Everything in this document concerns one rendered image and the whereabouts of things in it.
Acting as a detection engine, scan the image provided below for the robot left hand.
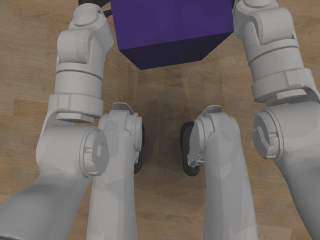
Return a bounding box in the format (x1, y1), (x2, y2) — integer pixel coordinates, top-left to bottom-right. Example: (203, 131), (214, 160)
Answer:
(78, 0), (112, 18)

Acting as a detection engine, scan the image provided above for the carton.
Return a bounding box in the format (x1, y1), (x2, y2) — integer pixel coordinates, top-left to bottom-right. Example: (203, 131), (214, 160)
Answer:
(110, 0), (234, 70)

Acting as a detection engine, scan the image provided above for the left robot upper arm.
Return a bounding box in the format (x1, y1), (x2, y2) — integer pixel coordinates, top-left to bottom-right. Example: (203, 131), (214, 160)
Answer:
(0, 125), (110, 240)

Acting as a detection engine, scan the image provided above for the robot right forearm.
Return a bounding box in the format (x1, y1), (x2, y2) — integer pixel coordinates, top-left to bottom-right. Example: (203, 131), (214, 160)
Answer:
(232, 0), (320, 107)

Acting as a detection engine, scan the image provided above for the right robot upper arm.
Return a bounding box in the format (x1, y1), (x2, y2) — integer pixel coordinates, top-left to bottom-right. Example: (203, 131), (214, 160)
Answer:
(252, 101), (320, 240)

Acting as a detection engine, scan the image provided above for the robot left forearm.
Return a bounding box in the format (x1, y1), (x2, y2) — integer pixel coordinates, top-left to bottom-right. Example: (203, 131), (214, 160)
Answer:
(35, 3), (114, 165)

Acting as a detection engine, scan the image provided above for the right robot foot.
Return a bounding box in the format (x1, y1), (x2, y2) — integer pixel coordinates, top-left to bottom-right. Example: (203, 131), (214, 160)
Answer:
(180, 121), (200, 177)

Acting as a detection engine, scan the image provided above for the robot left shin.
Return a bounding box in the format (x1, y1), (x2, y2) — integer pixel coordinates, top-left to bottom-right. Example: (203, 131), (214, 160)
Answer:
(97, 102), (140, 164)

